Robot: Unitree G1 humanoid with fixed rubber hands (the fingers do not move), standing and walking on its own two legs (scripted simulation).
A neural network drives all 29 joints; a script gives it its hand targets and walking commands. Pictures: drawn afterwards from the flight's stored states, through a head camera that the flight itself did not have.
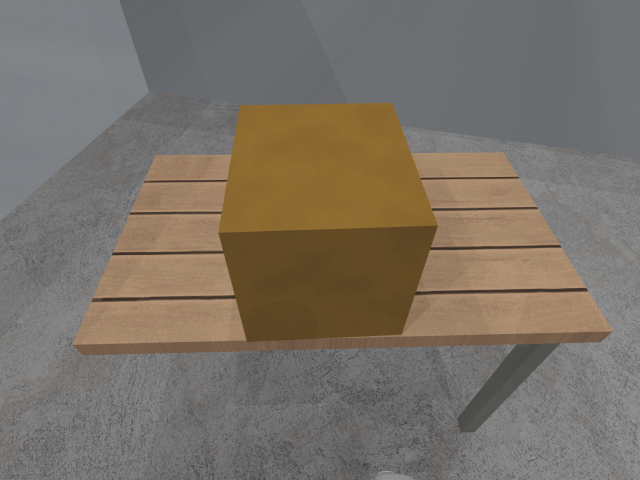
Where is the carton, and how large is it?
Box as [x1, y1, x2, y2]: [218, 103, 437, 341]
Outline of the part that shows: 392,103 240,105 218,232 247,341 401,334 437,224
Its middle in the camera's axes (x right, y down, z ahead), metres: +0.00 -0.04 +0.64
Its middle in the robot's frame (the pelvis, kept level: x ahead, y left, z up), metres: +0.52 +0.00 +0.03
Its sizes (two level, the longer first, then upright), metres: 0.292 0.254 0.255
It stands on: a table, 0.64 m high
